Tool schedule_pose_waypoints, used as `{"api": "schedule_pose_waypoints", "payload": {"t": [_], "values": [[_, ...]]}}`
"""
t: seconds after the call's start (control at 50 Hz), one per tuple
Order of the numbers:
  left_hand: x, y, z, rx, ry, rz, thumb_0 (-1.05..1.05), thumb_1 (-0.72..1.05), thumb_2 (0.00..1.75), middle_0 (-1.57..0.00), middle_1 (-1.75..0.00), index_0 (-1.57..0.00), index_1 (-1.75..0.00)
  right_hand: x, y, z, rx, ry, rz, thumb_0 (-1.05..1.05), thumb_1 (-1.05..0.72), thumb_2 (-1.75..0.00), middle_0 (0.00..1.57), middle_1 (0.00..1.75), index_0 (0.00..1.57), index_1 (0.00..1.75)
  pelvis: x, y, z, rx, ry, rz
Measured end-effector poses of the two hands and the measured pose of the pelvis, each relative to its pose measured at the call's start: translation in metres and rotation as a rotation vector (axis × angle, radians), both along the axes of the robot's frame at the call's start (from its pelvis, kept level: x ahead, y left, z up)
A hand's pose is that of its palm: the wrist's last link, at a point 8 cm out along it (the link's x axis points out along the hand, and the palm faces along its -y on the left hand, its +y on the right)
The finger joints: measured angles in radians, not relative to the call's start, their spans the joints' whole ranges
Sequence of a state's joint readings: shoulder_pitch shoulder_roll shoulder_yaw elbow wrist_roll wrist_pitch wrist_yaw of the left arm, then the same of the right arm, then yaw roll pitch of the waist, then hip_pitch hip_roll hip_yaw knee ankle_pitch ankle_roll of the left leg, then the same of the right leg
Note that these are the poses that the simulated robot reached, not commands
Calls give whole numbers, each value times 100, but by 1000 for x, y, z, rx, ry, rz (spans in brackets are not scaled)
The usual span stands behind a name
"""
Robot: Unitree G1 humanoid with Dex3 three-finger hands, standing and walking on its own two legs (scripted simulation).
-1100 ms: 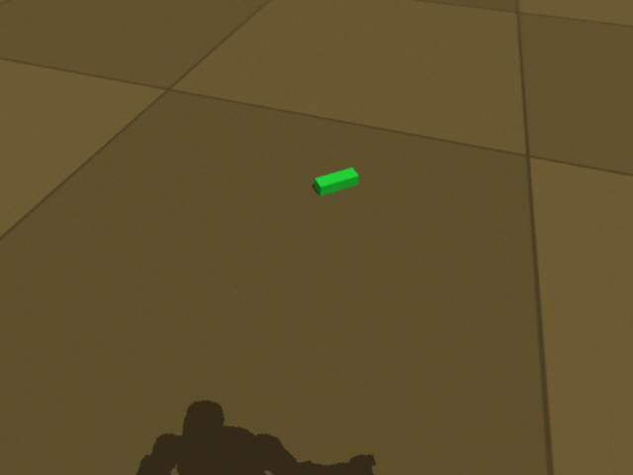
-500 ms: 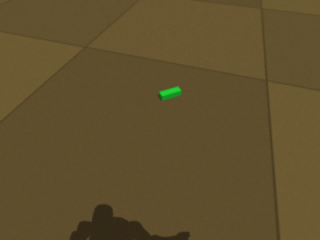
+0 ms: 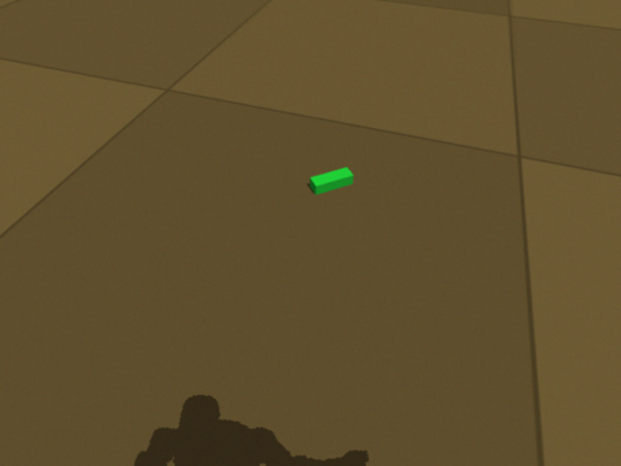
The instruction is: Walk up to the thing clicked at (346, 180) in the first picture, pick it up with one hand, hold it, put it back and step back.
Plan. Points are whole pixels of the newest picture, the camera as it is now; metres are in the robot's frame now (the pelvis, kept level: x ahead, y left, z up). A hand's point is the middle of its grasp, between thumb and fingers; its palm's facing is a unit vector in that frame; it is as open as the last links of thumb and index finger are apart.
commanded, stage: stand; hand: left
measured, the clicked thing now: (331, 180) +1.48 -0.09 -0.76
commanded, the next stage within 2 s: walk up in 0.02 s
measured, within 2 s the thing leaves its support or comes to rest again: neither
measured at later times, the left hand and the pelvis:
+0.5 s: hand (186, 459) +0.17 +0.19 -0.14, palm faces +0.15 -0.92 -0.35, open 7.3 cm; pelvis +0.12 -0.10 -0.02, yaw +9 degrees
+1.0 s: hand (234, 346) +0.35 +0.15 -0.17, palm faces +0.20 -0.92 -0.32, open 7.3 cm; pelvis +0.35 -0.15 -0.03, yaw +14 degrees
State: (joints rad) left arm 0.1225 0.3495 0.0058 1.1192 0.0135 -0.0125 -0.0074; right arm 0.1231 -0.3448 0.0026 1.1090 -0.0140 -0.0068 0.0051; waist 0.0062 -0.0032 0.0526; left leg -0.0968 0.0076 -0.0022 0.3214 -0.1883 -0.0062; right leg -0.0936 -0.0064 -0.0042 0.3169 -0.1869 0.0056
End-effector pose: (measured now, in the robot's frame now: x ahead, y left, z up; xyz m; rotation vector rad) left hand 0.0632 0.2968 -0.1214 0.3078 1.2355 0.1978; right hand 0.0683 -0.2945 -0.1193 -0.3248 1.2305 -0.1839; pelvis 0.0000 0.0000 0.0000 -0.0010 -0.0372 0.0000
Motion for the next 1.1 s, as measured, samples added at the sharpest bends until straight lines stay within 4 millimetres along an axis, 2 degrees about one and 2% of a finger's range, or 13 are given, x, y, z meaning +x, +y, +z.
{"api": "schedule_pose_waypoints", "payload": {"t": [0.08,0.14,0.24,0.34,0.4,0.46,0.54,0.62,0.74,0.8,0.9,1.02,1.1], "values": [[3,5,0,-21,-28,12,1,91,90,-20,-30,-21,-30,-2,-5,3,-1,-19,9,1,-90,-90,21,30,21,30,4,-2,-3,-1,13,20],[12,14,1,-13,-67,28,1,91,90,-20,-30,-21,-30,-6,-22,5,-33,-19,22,1,-90,-90,21,30,21,30,10,-9,-9,6,27,35],[40,12,9,19,-104,21,1,91,90,-20,-30,-20,-30,-11,-64,15,-95,19,12,1,-90,-90,21,30,21,30,30,-33,-11,25,27,51],[85,-15,17,52,-155,2,1,91,90,-20,-30,-20,-30,8,-118,10,-128,47,13,1,-90,-90,21,31,21,30,63,-69,-20,22,12,65],[100,-37,16,71,-226,21,1,91,90,-20,-30,-20,-30,41,-144,-2,-151,68,41,1,-90,-90,21,30,21,30,84,-89,-29,-4,0,106],[98,-58,18,47,-228,73,0,91,90,-20,-30,-20,-30,91,-148,2,-132,37,91,1,-90,-90,20,30,20,30,105,-100,-22,-8,-5,140],[90,-79,15,13,-164,135,0,91,90,-20,-30,-21,-30,165,-143,15,-93,-53,182,1,-90,-90,20,30,20,30,136,-109,-12,-15,-1,161],[88,-88,2,-12,-95,191,1,90,90,-20,-30,-21,-30,233,-133,25,-85,-102,263,1,-90,-90,20,30,21,30,171,-115,-12,-26,5,185],[106,-89,-30,-35,-12,254,1,91,90,-20,-30,-21,-30,329,-117,25,-127,-185,352,1,-90,-90,21,30,21,30,232,-111,-32,-8,1,220],[133,-95,-36,-44,25,242,1,91,90,-20,-30,-21,-30,359,-117,27,-130,-239,333,1,-90,-90,21,30,21,30,258,-113,-34,11,-3,228],[201,-100,-25,-37,-45,215,1,91,90,-20,-30,-21,-30,386,-132,32,-127,-225,319,0,-90,-90,21,30,21,30,303,-127,-27,32,-8,234],[286,-111,-5,11,-121,194,1,91,90,-20,-30,-20,-30,425,-176,17,-122,-154,317,1,-89,-90,21,31,21,30,363,-157,-30,37,-7,250],[332,-125,1,86,-166,210,1,91,90,-20,-30,-21,-30,472,-216,-8,-135,-115,309,1,-89,-90,21,31,21,30,413,-186,-45,16,-6,272]]}}
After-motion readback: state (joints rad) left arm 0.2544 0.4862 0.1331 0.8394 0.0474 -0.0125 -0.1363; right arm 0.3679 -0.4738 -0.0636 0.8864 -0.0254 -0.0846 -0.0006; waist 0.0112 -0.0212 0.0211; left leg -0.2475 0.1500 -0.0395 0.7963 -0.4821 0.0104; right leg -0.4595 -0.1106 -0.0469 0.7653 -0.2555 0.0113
